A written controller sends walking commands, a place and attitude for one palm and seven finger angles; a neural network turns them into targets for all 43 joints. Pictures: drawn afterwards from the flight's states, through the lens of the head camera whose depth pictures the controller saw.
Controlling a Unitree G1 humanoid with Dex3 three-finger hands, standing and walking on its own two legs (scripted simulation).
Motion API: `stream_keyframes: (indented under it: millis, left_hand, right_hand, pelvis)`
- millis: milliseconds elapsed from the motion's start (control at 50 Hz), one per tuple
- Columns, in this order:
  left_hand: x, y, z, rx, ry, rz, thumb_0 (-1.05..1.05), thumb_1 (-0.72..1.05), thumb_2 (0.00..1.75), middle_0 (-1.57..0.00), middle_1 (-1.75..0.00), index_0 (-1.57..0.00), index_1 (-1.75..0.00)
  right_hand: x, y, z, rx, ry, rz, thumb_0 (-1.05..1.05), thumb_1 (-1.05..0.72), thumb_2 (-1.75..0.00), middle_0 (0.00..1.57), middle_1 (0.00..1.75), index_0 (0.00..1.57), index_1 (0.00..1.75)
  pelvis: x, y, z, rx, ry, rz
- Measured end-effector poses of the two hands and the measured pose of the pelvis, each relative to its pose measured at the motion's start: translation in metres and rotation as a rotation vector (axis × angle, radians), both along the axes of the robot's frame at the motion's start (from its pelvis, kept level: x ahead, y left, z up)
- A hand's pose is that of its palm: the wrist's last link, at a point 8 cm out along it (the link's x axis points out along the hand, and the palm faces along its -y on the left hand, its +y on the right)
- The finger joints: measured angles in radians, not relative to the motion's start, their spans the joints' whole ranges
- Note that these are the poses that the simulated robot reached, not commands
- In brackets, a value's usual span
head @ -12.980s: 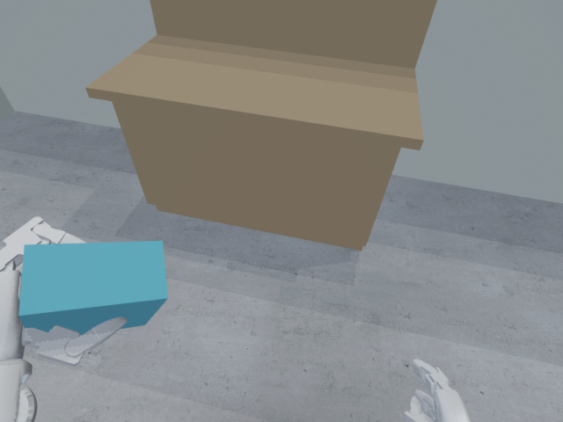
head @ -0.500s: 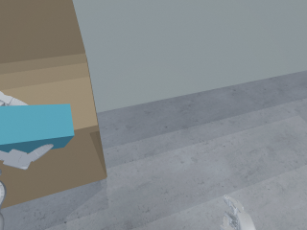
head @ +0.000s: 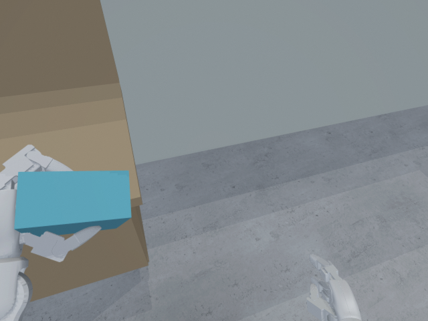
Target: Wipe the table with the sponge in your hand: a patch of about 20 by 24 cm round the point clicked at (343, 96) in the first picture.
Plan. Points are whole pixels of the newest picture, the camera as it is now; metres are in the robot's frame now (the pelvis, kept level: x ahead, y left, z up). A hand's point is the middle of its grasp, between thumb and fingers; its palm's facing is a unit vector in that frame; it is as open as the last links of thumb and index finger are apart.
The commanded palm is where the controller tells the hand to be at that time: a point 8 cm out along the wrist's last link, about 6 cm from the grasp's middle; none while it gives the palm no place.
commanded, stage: shuffle to correct the standing spot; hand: left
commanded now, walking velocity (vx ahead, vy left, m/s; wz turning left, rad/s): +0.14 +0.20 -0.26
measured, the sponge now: (92, 204) +0.24 +0.20 +0.15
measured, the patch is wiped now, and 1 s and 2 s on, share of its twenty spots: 0.00 0.00 0.00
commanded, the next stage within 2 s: come to a stop and stand still in 1.28 s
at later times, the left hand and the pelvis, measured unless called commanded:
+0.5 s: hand (40, 144) +0.31 +0.30 +0.18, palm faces +0.34 -0.85 -0.39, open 10.2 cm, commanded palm +0.24 +0.34 +0.18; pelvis +0.06 +0.07 -0.01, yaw -6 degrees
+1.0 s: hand out of the picture +0.35 +0.40 +0.17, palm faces +0.32 -0.85 -0.43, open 10.1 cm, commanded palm +0.28 +0.44 +0.18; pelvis +0.10 +0.18 -0.01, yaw -4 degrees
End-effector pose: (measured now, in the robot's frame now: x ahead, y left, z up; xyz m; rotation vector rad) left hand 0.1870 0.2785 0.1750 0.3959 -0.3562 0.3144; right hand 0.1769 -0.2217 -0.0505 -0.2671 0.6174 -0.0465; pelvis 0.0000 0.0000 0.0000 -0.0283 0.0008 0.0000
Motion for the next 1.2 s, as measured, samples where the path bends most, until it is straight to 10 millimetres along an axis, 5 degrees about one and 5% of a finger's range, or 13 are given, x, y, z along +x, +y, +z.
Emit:
stream_keyframes:
  millis: [140, 260, 340, 420, 540, 640, 860, 940, 1040, 1200]
  left_hand:
    - [0.03, 0.023, -0.001, 0.078, 0.031, -0.02, 0.0, -0.49, 0.99, -0.74, -1.35, -0.73, -1.35]
    - [0.032, 0.034, 0.007, 0.083, -0.063, -0.04, 0.0, -0.49, 0.99, -0.74, -1.35, -0.73, -1.35]
    - [0.036, 0.053, 0.002, 0.088, -0.124, -0.038, 0.0, -0.49, 0.99, -0.74, -1.35, -0.74, -1.35]
    - [0.062, 0.065, 0.004, 0.115, -0.114, -0.039, 0.0, -0.49, 0.99, -0.74, -1.35, -0.74, -1.35]
    - [0.097, 0.056, 0.024, 0.137, -0.064, -0.085, 0.0, -0.49, 0.99, -0.74, -1.35, -0.74, -1.35]
    - [0.107, 0.049, 0.025, 0.202, -0.005, -0.147, 0.0, -0.49, 0.99, -0.74, -1.35, -0.74, -1.35]
    - [0.107, 0.123, 0.002, 0.131, 0.152, 0.004, 0.0, -0.49, 1.0, -0.75, -1.35, -0.74, -1.35]
    - [0.119, 0.144, 0.004, 0.111, 0.034, -0.044, 0.0, -0.49, 1.0, -0.75, -1.35, -0.74, -1.35]
    - [0.127, 0.171, 0.02, 0.161, -0.061, -0.067, 0.0, -0.49, 1.0, -0.75, -1.35, -0.74, -1.35]
    - [0.103, 0.191, 0.036, 0.18, -0.033, -0.013, 0.0, -0.5, 1.0, -0.75, -1.35, -0.74, -1.35]
  right_hand:
    - [0.017, 0.007, -0.006, -0.005, 0.02, -0.055, 0.01, -0.9, -0.89, 0.2, 0.3, 0.2, 0.3]
    - [0.023, 0.021, -0.021, -0.018, 0.104, -0.028, 0.01, -0.9, -0.89, 0.2, 0.3, 0.2, 0.3]
    - [0.027, 0.035, -0.033, -0.041, 0.131, -0.039, 0.01, -0.9, -0.89, 0.2, 0.3, 0.2, 0.3]
    - [0.025, 0.059, -0.042, 0.031, 0.11, -0.112, 0.02, -0.9, -0.89, 0.2, 0.3, 0.2, 0.3]
    - [0.016, 0.09, -0.041, 0.158, 0.111, -0.138, 0.02, -0.9, -0.89, 0.2, 0.3, 0.2, 0.3]
    - [0.016, 0.086, -0.055, 0.155, 0.152, -0.157, 0.01, -0.9, -0.89, 0.21, 0.3, 0.21, 0.3]
    - [0.032, 0.079, -0.032, -0.026, 0.209, -0.205, 0.02, -0.9, -0.89, 0.2, 0.3, 0.2, 0.3]
    - [0.059, 0.104, -0.027, -0.07, 0.118, -0.215, 0.02, -0.9, -0.9, 0.2, 0.3, 0.2, 0.3]
    - [0.086, 0.162, -0.016, 0.02, 0.007, -0.183, 0.02, -0.9, -0.9, 0.2, 0.3, 0.2, 0.3]
    - [0.092, 0.227, -0.03, 0.158, -0.03, -0.079, 0.01, -0.9, -0.89, 0.2, 0.3, 0.2, 0.3]
  pelvis:
    - [0.024, 0.015, -0.008, -0.004, 0.002, -0.019]
    - [0.035, 0.033, -0.016, -0.017, -0.002, -0.011]
    - [0.041, 0.054, -0.03, -0.015, -0.011, -0.04]
    - [0.047, 0.068, -0.029, 0.024, -0.04, -0.086]
    - [0.063, 0.075, -0.011, 0.035, -0.012, -0.105]
    - [0.074, 0.085, -0.013, 0.02, -0.003, -0.094]
    - [0.094, 0.131, 0.002, 0.066, -0.006, -0.09]
    - [0.102, 0.164, -0.012, 0.051, -0.022, -0.077]
    - [0.098, 0.183, -0.012, 0.047, -0.029, -0.078]
    - [0.099, 0.207, -0.014, 0.052, -0.005, -0.086]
